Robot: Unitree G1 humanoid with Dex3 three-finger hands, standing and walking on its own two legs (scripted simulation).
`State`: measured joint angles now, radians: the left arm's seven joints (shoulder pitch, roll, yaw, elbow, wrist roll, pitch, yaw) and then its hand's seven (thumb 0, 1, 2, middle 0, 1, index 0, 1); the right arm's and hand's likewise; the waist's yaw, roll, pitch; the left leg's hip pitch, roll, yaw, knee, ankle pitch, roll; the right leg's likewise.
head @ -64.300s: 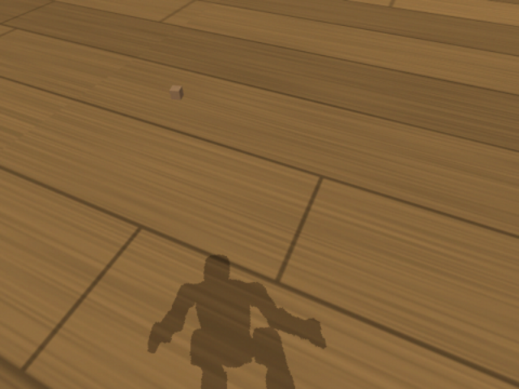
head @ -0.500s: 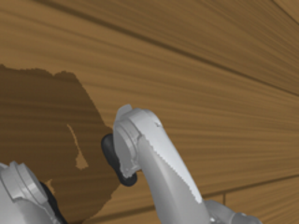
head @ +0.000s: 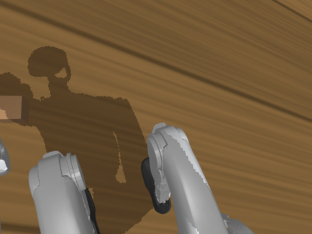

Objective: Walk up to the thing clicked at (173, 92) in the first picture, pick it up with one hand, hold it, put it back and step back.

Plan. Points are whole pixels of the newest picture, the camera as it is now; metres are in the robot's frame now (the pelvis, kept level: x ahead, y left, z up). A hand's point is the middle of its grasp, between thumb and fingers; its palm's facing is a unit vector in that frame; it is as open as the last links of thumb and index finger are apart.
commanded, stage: withdraw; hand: left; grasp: from above
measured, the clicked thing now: (12, 109) +0.47 +0.31 -0.30
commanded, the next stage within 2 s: home in 0.44 s
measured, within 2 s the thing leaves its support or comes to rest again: neither
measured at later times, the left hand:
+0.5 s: hand out of the picture +0.44 +0.32 -0.19, palm faces -0.48 -0.22 -0.85, open 13.9 cm
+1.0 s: hand out of the picture +0.33 +0.33 -0.06, palm faces -0.47 -0.33 -0.82, open 10.6 cm
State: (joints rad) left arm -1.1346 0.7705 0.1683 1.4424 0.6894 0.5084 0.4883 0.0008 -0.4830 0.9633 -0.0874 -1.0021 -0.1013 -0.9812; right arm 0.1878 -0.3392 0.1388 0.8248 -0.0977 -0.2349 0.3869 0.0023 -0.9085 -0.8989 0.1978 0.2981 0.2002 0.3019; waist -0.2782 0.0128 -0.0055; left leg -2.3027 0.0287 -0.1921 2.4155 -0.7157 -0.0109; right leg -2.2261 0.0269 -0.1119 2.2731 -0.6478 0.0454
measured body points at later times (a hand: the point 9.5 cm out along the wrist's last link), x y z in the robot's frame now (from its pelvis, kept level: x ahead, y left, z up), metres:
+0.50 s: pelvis +0.00 -0.01 -0.01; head +0.25 +0.06 +0.35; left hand +0.46 +0.32 -0.14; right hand +0.02 -0.27 -0.11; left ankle +0.07 +0.13 -0.30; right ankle +0.11 -0.12 -0.30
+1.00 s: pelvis -0.01 +0.00 +0.06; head +0.19 +0.08 +0.46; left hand +0.35 +0.34 -0.02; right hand +0.17 -0.26 -0.05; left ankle +0.06 +0.13 -0.30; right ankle +0.11 -0.12 -0.30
